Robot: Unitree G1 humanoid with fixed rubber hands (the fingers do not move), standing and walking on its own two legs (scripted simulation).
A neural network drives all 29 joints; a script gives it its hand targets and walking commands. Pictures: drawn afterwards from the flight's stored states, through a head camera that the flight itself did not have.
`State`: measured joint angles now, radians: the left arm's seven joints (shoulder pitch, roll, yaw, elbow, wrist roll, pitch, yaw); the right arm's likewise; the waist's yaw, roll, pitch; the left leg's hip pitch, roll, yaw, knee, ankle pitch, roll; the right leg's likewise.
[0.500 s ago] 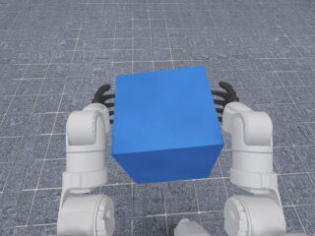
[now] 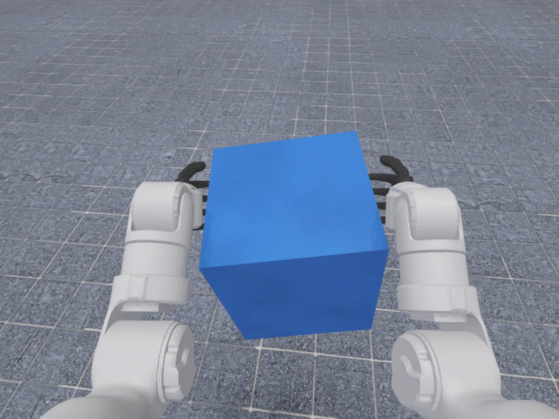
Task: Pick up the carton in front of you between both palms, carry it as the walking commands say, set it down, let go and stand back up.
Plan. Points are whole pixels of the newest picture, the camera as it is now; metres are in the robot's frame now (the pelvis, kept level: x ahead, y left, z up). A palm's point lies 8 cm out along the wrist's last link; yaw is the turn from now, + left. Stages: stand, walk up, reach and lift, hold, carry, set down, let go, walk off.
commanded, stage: carry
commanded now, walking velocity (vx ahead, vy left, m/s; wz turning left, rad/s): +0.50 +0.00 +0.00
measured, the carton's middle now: (296, 243) +0.37 +0.02 +0.06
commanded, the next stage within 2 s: none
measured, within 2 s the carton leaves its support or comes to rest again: neither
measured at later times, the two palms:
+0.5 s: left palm (268, 130) +0.63 +0.09 +0.10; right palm (415, 126) +0.64 -0.21 +0.11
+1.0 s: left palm (266, 83) +0.85 +0.11 +0.10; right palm (386, 84) +0.84 -0.18 +0.10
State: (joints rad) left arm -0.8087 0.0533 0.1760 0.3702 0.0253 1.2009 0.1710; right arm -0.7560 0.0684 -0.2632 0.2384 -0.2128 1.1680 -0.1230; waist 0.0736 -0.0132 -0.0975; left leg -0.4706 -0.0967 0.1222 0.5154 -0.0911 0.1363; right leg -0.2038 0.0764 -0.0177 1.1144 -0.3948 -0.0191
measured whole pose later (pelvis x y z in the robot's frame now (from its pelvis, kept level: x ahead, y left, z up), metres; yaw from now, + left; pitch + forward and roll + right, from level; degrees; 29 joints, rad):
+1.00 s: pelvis +0.58 -0.02 +0.03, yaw -2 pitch +4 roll +0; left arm -0.22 -0.14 0.13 -0.14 0.13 1.25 0.19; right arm -0.21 0.14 -0.11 -0.13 -0.14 1.18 -0.14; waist -0.03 0.00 -0.15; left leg -0.24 0.01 0.20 0.37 -0.21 0.06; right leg -0.51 -0.08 -0.08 0.92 -0.34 0.00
